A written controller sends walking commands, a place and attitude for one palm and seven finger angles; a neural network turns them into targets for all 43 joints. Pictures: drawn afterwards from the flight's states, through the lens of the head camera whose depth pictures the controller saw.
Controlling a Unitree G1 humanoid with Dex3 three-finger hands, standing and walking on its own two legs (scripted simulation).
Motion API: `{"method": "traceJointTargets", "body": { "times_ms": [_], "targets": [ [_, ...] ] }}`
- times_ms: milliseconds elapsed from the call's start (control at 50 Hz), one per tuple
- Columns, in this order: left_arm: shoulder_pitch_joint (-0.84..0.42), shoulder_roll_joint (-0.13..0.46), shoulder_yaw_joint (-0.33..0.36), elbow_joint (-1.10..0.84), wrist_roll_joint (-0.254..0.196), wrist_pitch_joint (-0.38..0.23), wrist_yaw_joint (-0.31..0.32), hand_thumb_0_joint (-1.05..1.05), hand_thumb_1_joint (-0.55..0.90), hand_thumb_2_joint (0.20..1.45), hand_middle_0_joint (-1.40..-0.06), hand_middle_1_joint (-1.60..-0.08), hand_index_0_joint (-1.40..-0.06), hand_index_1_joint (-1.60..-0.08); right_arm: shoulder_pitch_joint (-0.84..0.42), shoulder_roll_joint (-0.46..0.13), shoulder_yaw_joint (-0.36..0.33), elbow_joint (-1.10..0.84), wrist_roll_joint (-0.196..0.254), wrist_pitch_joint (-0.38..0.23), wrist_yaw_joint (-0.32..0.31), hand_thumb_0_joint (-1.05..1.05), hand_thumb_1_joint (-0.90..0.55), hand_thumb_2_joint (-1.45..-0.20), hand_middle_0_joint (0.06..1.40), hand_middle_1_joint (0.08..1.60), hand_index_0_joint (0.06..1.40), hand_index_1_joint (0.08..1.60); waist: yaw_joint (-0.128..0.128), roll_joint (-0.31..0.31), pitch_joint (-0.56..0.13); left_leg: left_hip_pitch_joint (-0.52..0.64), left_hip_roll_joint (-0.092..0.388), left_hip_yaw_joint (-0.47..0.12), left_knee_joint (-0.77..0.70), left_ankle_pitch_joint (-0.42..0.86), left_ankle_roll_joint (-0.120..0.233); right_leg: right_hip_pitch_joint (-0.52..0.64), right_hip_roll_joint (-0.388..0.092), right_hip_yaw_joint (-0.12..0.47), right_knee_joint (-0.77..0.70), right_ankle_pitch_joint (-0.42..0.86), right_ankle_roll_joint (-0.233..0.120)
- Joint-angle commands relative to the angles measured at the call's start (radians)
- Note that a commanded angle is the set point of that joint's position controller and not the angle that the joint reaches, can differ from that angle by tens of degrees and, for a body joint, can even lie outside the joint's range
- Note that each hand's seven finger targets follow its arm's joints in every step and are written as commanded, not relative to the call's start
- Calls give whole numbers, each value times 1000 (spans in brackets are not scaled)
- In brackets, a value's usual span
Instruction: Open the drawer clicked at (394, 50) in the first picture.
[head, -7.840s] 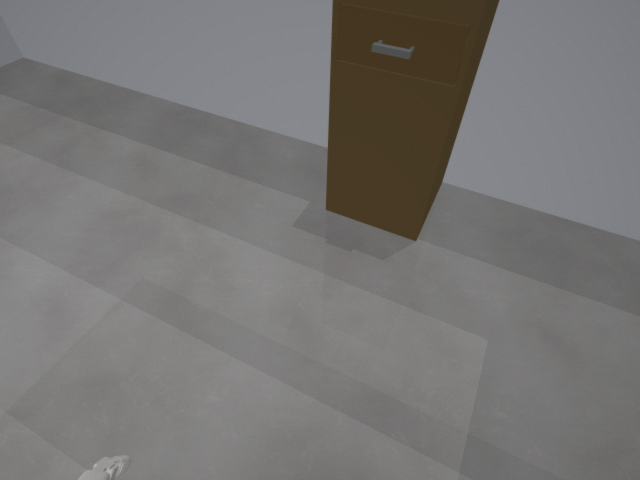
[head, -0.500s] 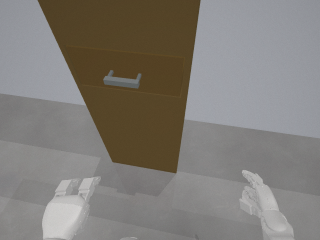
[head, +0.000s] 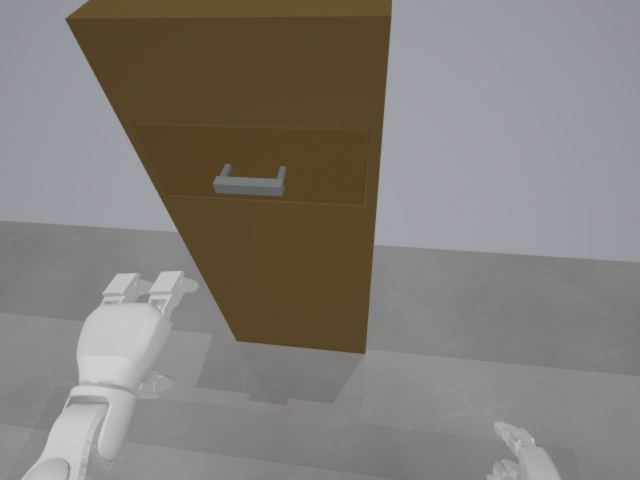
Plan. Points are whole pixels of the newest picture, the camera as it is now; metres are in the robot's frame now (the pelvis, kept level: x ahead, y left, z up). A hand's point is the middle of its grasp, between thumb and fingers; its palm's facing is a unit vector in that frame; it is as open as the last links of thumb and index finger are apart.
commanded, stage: raise the hand with hooked fingers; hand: left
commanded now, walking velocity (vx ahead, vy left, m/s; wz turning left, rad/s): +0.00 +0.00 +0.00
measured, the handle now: (251, 178) +0.57 +0.19 +0.03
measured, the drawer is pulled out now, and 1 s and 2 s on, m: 0.00 0.00 0.00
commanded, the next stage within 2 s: move the hooked fingers above the handle in 0.90 s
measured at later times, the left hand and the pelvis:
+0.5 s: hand (120, 254) +0.31 +0.26 +0.14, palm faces +0.06 -0.04 -1.00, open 13.8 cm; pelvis +0.01 +0.01 +0.02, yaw +1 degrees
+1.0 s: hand (130, 257) +0.31 +0.25 +0.14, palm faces +0.09 -0.06 -0.99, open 13.8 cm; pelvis +0.00 +0.00 +0.02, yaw +1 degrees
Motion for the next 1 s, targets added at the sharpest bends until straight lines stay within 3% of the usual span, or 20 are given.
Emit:
{"method": "traceJointTargets", "body": {
  "times_ms": [0,60,160,200,340,440,480,540,620,740,860,980],
  "targets": [
    [-294,165,121,-201,-6,7,56,0,-290,390,-285,-1065,-285,-1065,-175,-71,-30,-167,7,-63,3,0,-900,-900,200,300,200,300,5,30,-242,118,-21,-51,-101,288,6,112,29,11,-99,195,-39],
    [-339,158,85,-173,-24,56,10,0,-360,360,-290,-1110,-290,-1110,-187,-75,-29,-162,23,-55,3,0,-900,-900,200,300,200,300,9,17,-247,138,-15,-57,-134,327,3,156,30,4,-114,221,-37],
    [-427,208,78,-137,-32,125,-104,0,-477,310,-298,-1185,-298,-1185,-204,-81,-9,-162,38,-26,1,0,-900,-900,200,300,200,300,18,-37,-207,156,-8,-59,-194,394,0,236,31,-1,-156,268,-32],
    [-474,233,85,-129,-33,134,-143,0,-500,300,-300,-1200,-300,-1200,-210,-81,-2,-162,42,-12,0,0,-900,-900,200,300,200,300,18,-33,-194,170,-7,-58,-212,406,-1,254,35,-4,-174,274,-31],
    [-603,297,126,-127,-65,100,-239,0,-500,300,-300,-1200,-300,-1200,-203,-79,13,-156,41,2,0,0,-900,-900,200,300,200,300,18,18,-229,241,-7,-60,-241,512,-2,327,42,0,-223,347,-32],
    [-687,306,122,-61,-95,75,-289,0,-500,300,-300,-1200,-300,-1200,-199,-87,15,-145,49,2,-2,0,-900,-900,200,300,200,300,5,-28,-197,227,-14,-49,-262,453,4,339,43,-2,-258,346,-28],
    [-730,322,124,-56,-103,63,-307,0,-500,300,-300,-1200,-300,-1200,-186,-92,12,-138,49,0,-3,0,-900,-900,200,300,200,300,4,-20,-207,232,-18,-47,-269,456,7,352,38,-4,-264,356,-27],
    [-649,293,120,-34,-120,49,-330,0,-500,300,-300,-1200,-300,-1200,-188,-94,8,-150,54,-1,4,0,-900,-900,200,300,200,300,14,-37,-220,222,-20,-47,-269,458,7,369,40,-2,-265,366,-27],
    [-615,314,149,-95,-131,6,-330,0,-500,300,-300,-1200,-300,-1200,-178,-103,-1,-156,44,-2,13,0,-900,-900,200,300,200,300,29,-41,-242,217,-26,-40,-269,484,10,389,33,1,-259,413,-24],
    [-632,362,229,-122,-130,-41,-248,0,-500,300,-300,-1200,-300,-1200,-172,-101,-8,-144,44,-14,15,0,-900,-900,200,300,200,300,41,-26,-239,198,-29,-42,-271,438,10,379,32,13,-265,373,-28],
    [-655,328,190,-86,-118,-13,-199,0,-500,300,-300,-1200,-300,-1200,-167,-102,-17,-125,52,-16,15,0,-900,-900,200,300,200,300,32,-12,-266,198,-32,-28,-270,416,10,376,23,18,-261,361,-25],
    [-631,286,115,-55,-112,35,-245,0,-500,300,-300,-1200,-300,-1200,-188,-105,-13,-130,59,-6,10,0,-900,-900,200,300,200,300,15,-41,-225,191,-32,-22,-281,374,13,357,26,10,-274,323,-19]
  ]
}}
